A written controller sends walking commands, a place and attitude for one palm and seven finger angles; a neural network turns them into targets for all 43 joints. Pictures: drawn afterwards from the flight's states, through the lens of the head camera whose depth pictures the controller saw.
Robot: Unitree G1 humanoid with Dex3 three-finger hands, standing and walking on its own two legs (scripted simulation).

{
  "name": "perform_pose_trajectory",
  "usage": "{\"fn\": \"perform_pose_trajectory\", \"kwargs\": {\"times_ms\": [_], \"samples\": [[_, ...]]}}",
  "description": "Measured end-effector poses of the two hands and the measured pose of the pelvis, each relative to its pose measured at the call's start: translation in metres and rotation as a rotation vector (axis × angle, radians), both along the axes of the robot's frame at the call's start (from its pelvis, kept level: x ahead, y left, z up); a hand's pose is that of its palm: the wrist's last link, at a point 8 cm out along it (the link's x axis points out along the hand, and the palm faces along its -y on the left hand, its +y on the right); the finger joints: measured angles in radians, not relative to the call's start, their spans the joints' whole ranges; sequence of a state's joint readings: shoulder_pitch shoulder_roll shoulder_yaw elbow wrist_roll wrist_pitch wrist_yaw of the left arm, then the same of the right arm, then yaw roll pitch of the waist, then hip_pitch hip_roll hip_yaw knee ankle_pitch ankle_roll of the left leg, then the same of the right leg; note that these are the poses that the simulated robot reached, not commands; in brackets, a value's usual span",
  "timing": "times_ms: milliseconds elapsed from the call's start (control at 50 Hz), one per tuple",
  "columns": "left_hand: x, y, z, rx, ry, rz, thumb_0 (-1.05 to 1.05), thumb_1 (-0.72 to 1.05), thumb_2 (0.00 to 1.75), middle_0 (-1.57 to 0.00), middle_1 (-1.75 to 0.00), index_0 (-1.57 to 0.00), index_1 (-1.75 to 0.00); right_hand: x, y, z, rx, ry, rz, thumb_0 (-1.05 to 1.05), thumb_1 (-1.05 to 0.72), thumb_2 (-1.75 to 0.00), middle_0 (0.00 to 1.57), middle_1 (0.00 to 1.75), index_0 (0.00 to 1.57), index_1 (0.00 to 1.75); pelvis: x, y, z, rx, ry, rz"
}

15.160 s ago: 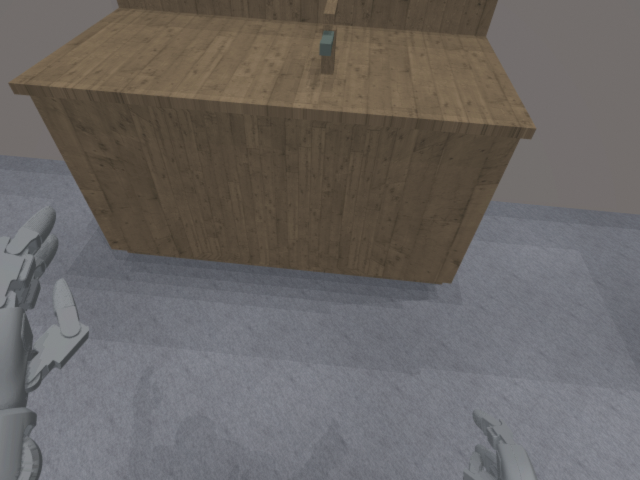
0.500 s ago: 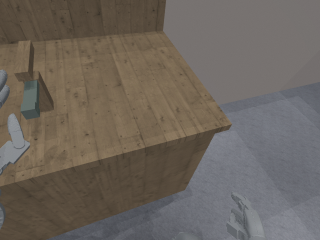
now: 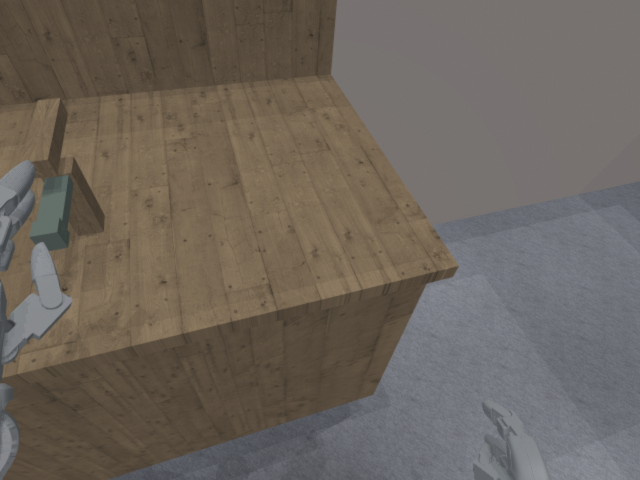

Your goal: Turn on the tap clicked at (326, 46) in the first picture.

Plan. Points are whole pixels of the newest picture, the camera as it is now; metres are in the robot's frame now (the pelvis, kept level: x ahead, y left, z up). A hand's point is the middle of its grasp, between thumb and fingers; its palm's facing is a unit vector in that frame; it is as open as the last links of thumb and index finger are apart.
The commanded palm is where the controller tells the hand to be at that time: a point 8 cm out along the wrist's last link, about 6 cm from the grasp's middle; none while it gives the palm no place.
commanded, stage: come to a stop and stand still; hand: left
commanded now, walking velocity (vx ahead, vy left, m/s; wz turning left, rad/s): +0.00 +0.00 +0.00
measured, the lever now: (50, 234) +0.33 +0.36 +0.11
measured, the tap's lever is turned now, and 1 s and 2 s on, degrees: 0 0 0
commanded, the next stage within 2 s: look again from close up in 1.00 s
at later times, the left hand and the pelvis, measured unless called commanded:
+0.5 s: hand (11, 284) +0.22 +0.31 +0.18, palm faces +0.46 -0.83 -0.31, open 7.4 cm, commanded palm +0.17 +0.32 +0.18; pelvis +0.01 +0.05 +0.00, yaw +0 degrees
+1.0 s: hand (61, 261) +0.26 +0.28 +0.17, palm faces +0.39 -0.85 -0.35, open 7.4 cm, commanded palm +0.20 +0.31 +0.18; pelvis +0.05 +0.03 +0.01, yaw +0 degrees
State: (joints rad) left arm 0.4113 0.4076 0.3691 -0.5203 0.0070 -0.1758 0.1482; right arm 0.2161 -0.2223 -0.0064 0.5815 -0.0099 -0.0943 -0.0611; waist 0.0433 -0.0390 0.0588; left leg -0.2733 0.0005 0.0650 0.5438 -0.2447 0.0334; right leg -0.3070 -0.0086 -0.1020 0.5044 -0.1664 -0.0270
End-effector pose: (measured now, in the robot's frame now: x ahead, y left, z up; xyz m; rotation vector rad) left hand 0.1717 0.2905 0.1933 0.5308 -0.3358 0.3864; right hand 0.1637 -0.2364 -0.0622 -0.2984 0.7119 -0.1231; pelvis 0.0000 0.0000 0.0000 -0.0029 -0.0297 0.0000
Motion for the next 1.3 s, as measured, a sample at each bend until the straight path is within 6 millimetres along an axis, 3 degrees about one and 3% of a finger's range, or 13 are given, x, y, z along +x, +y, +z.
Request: {"fn": "perform_pose_trajectory", "kwargs": {"times_ms": [40,100,240,320,440,660,840,1000,1300], "samples": [[0.007,0.024,0.015,0.081,-0.078,0.014,0.02,0.88,0.9,-0.22,-0.3,-0.21,-0.3,-0.002,0.006,-0.002,-0.003,-0.002,0.048,0.01,-0.91,-0.89,0.2,0.3,0.2,0.3,-0.006,0.001,-0.002,-0.011,0.007,0.01],[0.013,0.045,0.015,-0.007,-0.128,0.047,0.02,0.89,0.9,-0.21,-0.3,-0.21,-0.3,-0.007,0.018,-0.002,0.043,-0.016,0.059,0.01,-0.91,-0.89,0.2,0.3,0.2,0.3,-0.011,0.01,-0.001,-0.008,-0.009,-0.009],[0.009,0.02,-0.018,-0.098,0.02,-0.11,0.02,0.89,0.9,-0.2,-0.3,-0.2,-0.3,-0.027,0.049,0.002,0.11,-0.055,-0.007,0.01,-0.91,-0.89,0.21,0.3,0.2,0.3,-0.008,0.036,0.004,-0.004,-0.021,-0.034],[0.007,0.036,-0.022,-0.066,0.041,-0.094,0.02,0.89,0.9,-0.21,-0.3,-0.21,-0.3,-0.031,0.064,-0.003,0.115,-0.021,0.009,0.01,-0.9,-0.89,0.21,0.3,0.2,0.3,-0.007,0.04,0.002,-0.002,-0.032,-0.021],[0.006,0.056,-0.009,-0.071,-0.055,-0.011,0.02,0.89,0.9,-0.21,-0.3,-0.21,-0.3,-0.022,0.076,-0.006,0.117,0.002,0.061,0.02,-0.9,-0.89,0.21,0.3,0.2,0.3,0.001,0.044,0.002,-0.01,-0.034,-0.009],[0.037,0.045,-0.022,-0.131,-0.003,-0.037,0.02,0.89,0.9,-0.21,-0.3,-0.2,-0.3,0.026,0.069,0.009,0.086,-0.055,0.062,0.02,-0.9,-0.89,0.21,0.3,0.2,0.3,0.027,0.045,0.005,-0.022,-0.011,-0.007],[0.05,0.037,-0.008,-0.085,-0.002,-0.073,0.02,0.89,0.9,-0.21,-0.3,-0.21,-0.3,0.053,0.056,0.017,0.064,-0.067,0.041,0.01,-0.9,-0.89,0.21,0.3,0.2,0.3,0.041,0.04,0.007,-0.025,0.008,-0.002],[0.047,0.034,-0.013,-0.105,0.041,-0.036,0.02,0.89,0.9,-0.21,-0.3,-0.21,-0.3,0.055,0.05,0.011,0.068,-0.034,0.03,0.01,-0.91,-0.89,0.21,0.3,0.2,0.3,0.045,0.034,0.007,-0.023,0.011,0.0],[0.043,0.02,-0.012,-0.124,0.052,-0.026,0.02,0.89,0.9,-0.21,-0.3,-0.21,-0.3,0.042,0.04,0.006,0.078,-0.02,0.014,0.02,-0.9,-0.89,0.21,0.3,0.2,0.3,0.039,0.023,0.009,-0.016,0.005,-0.002]]}}
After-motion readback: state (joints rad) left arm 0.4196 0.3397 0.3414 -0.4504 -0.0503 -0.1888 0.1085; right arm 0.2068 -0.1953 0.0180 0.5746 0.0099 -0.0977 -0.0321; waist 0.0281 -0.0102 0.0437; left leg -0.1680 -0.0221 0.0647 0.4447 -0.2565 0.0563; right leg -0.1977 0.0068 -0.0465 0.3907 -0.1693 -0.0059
